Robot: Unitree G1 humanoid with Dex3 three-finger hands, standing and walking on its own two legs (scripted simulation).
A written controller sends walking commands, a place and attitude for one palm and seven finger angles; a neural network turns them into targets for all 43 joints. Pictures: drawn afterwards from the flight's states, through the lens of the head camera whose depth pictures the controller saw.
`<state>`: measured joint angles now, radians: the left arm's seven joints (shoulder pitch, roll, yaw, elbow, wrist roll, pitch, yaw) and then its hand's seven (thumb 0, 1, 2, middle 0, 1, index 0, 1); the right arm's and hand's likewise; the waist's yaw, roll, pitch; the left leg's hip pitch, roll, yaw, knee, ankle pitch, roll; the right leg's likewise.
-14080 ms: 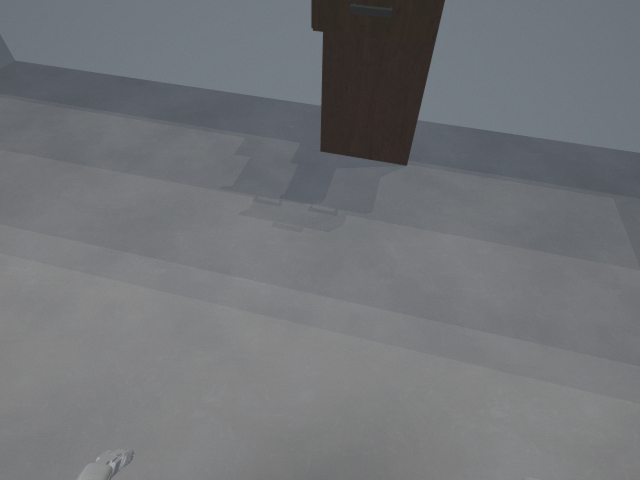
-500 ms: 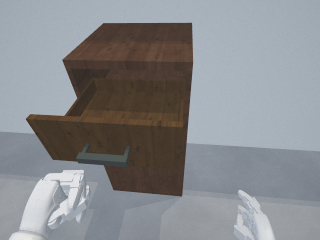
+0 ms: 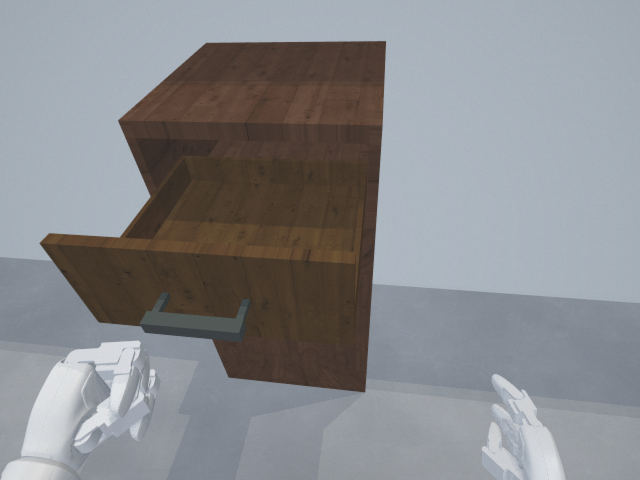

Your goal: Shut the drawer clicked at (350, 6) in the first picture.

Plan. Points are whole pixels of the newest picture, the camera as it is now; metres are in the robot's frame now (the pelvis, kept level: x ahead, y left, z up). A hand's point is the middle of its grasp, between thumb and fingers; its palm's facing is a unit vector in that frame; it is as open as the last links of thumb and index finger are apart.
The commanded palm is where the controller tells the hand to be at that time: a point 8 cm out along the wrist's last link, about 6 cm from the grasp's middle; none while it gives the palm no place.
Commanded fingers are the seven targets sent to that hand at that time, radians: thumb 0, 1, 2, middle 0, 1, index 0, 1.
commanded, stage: bring the fist close to the handle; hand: left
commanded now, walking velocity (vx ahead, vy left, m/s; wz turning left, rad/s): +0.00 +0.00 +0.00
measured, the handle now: (198, 314) +0.31 +0.21 +0.05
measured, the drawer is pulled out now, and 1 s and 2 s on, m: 0.28 0.28 0.22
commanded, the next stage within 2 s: push the drawer shut in 1.16 s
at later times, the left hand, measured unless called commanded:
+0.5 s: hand (179, 397) +0.18 +0.18 +0.08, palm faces -0.03 -1.00 -0.05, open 3.3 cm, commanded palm +0.16 +0.23 +0.08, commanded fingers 0.00 0.90 0.90 -1.40 -1.60 -1.40 -1.60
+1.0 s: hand (206, 373) +0.22 +0.17 +0.06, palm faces -0.02 -1.00 -0.07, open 3.3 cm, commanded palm +0.19 +0.23 +0.06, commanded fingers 0.00 0.90 0.90 -1.40 -1.60 -1.40 -1.60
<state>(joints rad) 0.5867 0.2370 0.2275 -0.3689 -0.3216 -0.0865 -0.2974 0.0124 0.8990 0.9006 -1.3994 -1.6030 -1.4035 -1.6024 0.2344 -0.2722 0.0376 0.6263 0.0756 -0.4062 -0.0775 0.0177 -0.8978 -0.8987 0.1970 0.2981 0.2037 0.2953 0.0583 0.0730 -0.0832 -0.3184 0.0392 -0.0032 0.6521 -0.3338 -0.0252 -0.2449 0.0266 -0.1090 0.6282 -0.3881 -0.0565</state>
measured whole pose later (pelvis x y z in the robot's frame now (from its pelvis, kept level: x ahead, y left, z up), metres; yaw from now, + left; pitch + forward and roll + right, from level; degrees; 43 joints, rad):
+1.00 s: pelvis -0.01 +0.02 -0.02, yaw -1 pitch +7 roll +0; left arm 0.38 0.18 0.05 -0.15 -0.19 -0.27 -0.11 0.01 0.90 0.90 -1.40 -1.60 -1.40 -1.60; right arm 0.26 -0.26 0.02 0.56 0.03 -0.21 -0.02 0.02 -0.90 -0.90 0.20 0.30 0.20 0.30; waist -0.01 0.05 -0.08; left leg -0.58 0.02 0.03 0.85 -0.41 0.01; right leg -0.52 -0.01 -0.08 0.85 -0.46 -0.03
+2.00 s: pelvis -0.02 +0.03 -0.02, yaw -1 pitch +7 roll -1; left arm 0.02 0.20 0.10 0.19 -0.20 -0.28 -0.14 0.03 0.86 0.92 -1.40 -1.60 -1.40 -1.60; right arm 0.23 -0.26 0.03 0.61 0.04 -0.17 -0.03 0.01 -0.90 -0.90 0.20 0.30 0.20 0.30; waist -0.02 0.04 -0.05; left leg -0.57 0.01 0.03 0.82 -0.37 0.02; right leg -0.51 -0.01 -0.08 0.81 -0.43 -0.02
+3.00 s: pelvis -0.02 +0.03 -0.02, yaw -2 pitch +12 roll -1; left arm -0.61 0.30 0.23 0.88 -0.15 -0.35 -0.12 0.02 0.92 0.95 -1.40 -1.60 -1.40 -1.60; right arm 0.30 -0.27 0.02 0.67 0.03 -0.04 -0.01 0.01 -0.90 -0.90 0.20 0.30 0.20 0.30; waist -0.08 0.03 -0.06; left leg -0.67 0.03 0.03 0.83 -0.37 0.01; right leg -0.62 0.01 -0.07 0.82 -0.42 -0.03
